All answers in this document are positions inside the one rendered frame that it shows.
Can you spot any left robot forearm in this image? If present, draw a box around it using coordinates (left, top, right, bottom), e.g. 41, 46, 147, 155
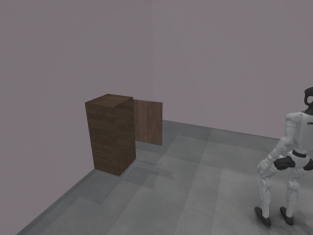
265, 137, 287, 164

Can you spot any left robot upper arm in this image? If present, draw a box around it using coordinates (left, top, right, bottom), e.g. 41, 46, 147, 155
283, 113, 302, 146

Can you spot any left robot hand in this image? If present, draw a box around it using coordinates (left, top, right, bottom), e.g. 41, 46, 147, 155
257, 160, 271, 178

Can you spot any cupboard door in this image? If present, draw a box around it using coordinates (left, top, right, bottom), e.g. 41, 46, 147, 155
133, 99, 163, 146

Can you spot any right robot foot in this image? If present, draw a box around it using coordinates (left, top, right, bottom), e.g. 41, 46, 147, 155
280, 207, 293, 226

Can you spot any robot torso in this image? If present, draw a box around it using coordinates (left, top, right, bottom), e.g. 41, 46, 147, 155
287, 110, 313, 168

